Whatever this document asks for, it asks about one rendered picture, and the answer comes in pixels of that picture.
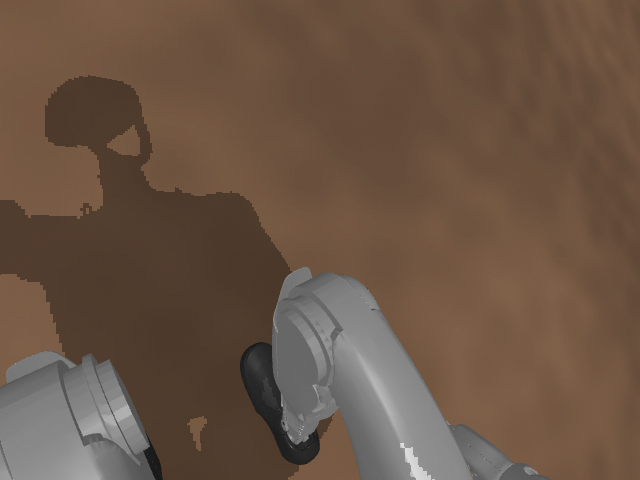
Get right robot arm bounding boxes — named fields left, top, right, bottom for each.
left=499, top=463, right=552, bottom=480

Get right robot hand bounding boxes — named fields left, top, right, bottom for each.
left=447, top=422, right=515, bottom=480

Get left robot foot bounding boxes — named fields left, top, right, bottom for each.
left=143, top=432, right=163, bottom=480

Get right robot foot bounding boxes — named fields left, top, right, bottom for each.
left=240, top=342, right=320, bottom=465

